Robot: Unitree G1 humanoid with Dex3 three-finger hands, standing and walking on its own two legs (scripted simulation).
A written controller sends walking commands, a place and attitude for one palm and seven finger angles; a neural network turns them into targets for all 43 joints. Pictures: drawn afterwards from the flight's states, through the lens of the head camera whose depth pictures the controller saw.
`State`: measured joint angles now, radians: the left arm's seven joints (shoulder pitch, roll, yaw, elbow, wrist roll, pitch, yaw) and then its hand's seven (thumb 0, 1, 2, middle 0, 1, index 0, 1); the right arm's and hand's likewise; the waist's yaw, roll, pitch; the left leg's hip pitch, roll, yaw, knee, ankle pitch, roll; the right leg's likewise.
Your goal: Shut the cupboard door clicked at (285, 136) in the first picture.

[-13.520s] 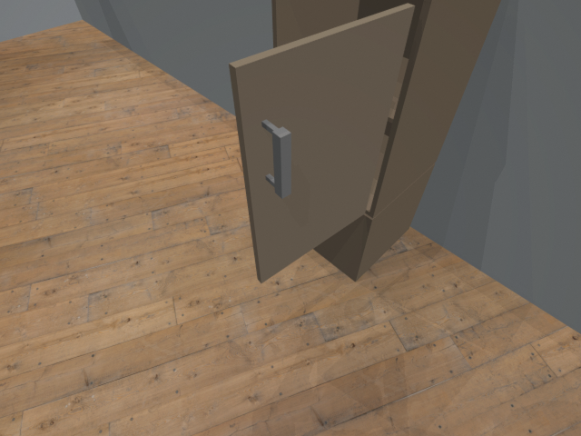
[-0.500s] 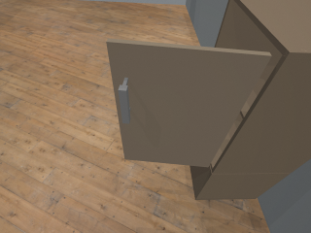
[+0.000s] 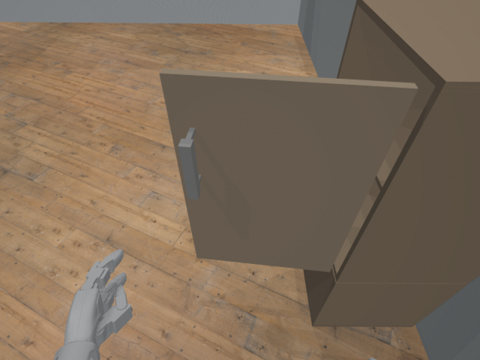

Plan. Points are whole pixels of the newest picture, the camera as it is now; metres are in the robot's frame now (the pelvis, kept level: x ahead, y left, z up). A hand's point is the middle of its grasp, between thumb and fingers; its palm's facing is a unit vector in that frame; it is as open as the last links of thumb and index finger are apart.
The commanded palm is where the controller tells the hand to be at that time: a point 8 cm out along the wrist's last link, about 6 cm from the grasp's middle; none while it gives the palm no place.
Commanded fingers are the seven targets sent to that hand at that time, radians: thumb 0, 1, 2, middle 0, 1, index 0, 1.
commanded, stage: raise the hand and make a fist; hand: left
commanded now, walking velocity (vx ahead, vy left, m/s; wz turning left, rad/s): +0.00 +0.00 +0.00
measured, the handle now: (192, 164) +0.45 +0.11 +0.09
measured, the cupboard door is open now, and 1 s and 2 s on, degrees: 84 84 84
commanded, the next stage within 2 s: bring the fist close to the handle in 1.74 s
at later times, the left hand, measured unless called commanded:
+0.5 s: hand (148, 326) +0.18 +0.15 +0.01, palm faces -0.19 -0.98 -0.04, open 4.9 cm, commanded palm +0.14 +0.22 +0.01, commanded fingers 0.00 0.90 0.90 -0.82 -0.98 -0.82 -0.98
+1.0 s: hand (109, 292) +0.21 +0.20 +0.06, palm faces -0.04 -1.00 -0.05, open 3.1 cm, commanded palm +0.18 +0.25 +0.06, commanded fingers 0.00 0.90 0.90 -1.28 -1.48 -1.28 -1.48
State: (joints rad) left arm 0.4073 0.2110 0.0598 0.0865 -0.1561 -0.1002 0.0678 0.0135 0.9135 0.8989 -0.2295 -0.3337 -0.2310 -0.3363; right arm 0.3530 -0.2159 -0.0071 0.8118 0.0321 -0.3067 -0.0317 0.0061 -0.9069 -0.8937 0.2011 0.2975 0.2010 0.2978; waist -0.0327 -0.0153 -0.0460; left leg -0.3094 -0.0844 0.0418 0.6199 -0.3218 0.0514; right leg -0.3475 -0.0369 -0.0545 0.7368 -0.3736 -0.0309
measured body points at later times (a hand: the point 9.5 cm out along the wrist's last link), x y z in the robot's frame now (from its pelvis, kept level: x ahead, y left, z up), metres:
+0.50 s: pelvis -0.04 -0.03 -0.06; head +0.01 -0.03 +0.39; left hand +0.18 +0.20 +0.01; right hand +0.17 -0.25 -0.12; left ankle +0.00 +0.09 -0.72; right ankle +0.00 -0.10 -0.72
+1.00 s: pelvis -0.01 +0.02 -0.03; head +0.01 +0.02 +0.42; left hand +0.20 +0.25 +0.07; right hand +0.17 -0.22 -0.08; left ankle +0.00 +0.09 -0.72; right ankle +0.00 -0.10 -0.72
